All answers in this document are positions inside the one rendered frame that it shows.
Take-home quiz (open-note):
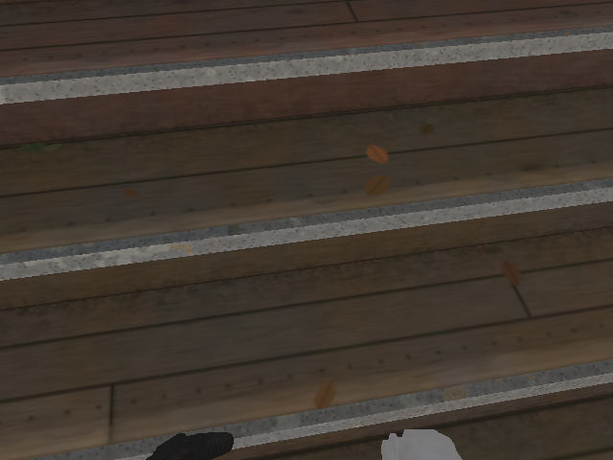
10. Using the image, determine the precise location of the left robot hand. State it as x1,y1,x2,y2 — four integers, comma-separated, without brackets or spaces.
146,432,234,460

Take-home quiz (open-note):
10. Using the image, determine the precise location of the robot right thigh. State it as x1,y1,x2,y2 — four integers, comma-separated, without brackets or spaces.
381,429,463,460

